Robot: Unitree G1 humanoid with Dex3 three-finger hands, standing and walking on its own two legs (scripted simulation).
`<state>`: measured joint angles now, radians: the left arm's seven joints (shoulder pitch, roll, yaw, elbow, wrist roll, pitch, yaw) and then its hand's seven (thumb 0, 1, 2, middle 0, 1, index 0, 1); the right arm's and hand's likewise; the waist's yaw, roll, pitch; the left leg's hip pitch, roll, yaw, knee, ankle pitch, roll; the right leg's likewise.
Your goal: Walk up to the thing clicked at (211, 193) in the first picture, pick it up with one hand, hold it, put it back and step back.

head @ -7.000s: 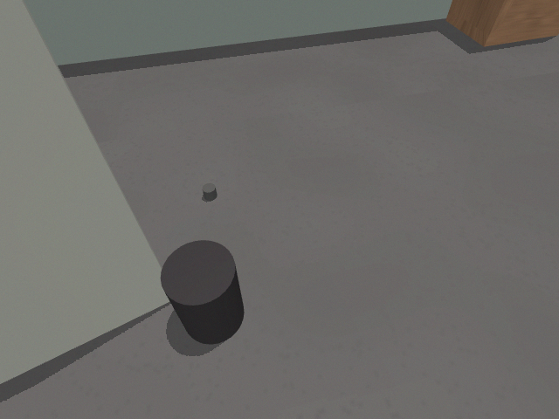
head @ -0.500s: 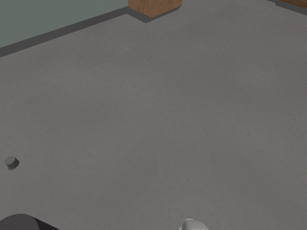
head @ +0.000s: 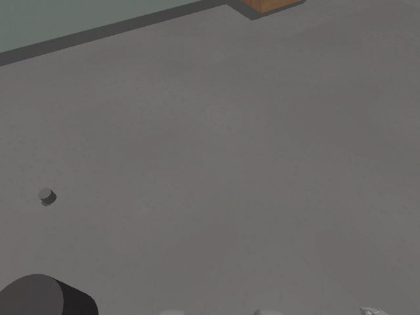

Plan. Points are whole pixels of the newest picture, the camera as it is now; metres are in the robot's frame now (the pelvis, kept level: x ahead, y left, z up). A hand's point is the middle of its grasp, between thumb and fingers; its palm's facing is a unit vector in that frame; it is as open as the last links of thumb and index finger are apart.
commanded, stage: walk up
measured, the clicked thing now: (47, 196) +0.70 +0.85 -0.72
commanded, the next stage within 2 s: stand in 0.48 s
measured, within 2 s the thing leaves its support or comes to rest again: neither
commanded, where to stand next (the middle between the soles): +0.06 -0.01 m, yaw +1 degrees
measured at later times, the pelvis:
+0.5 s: pelvis -0.01 +0.00 +0.02, yaw +3 degrees
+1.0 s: pelvis +0.00 -0.02 +0.03, yaw +1 degrees
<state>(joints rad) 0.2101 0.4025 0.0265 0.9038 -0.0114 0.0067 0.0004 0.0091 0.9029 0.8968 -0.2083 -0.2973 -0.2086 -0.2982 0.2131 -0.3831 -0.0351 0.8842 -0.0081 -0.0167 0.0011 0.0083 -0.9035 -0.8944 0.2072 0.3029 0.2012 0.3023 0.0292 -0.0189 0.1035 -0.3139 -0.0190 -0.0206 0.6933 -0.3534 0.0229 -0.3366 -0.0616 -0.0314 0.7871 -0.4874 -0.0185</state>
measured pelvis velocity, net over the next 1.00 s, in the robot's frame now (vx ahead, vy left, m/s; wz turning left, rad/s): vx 0.00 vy -0.02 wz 0.02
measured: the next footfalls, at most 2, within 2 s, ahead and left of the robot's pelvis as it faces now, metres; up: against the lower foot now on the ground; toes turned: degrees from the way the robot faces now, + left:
none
